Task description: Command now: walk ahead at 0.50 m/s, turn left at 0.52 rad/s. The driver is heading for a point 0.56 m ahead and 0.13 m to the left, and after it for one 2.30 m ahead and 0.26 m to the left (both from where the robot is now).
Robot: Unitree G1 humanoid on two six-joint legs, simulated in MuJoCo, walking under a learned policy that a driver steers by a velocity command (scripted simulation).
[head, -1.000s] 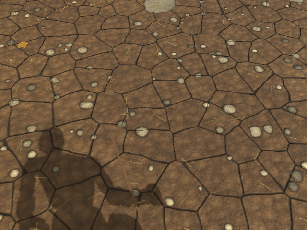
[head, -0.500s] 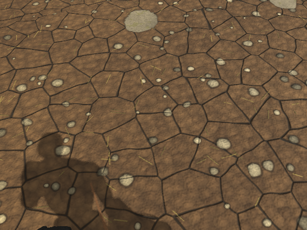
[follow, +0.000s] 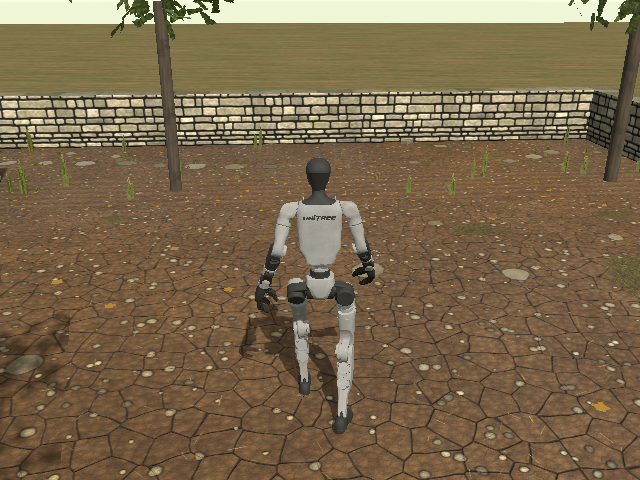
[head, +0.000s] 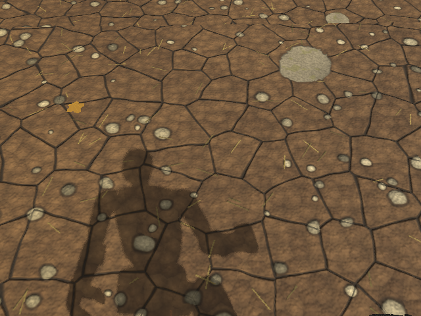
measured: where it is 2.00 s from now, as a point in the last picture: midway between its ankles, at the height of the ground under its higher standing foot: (191, 288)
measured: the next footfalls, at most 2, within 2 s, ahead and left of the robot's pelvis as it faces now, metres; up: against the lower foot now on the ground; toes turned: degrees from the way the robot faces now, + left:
right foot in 0.46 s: +0.46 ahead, -0.08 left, +0.00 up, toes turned +20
left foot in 0.94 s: +0.55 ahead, +0.24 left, +0.00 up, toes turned +31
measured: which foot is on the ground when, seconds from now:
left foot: down 0.00-0.46, up 0.48-0.92, down 0.94-1.00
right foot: down 0.00-0.00, up 0.02-0.44, down 0.46-0.94, up 0.96-1.00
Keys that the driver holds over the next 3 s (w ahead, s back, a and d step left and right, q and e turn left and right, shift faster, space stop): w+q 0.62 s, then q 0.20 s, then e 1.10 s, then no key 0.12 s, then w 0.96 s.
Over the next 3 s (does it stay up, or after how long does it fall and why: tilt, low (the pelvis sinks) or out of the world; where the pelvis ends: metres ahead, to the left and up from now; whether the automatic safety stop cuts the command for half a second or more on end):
stays up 0.91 0.11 0.03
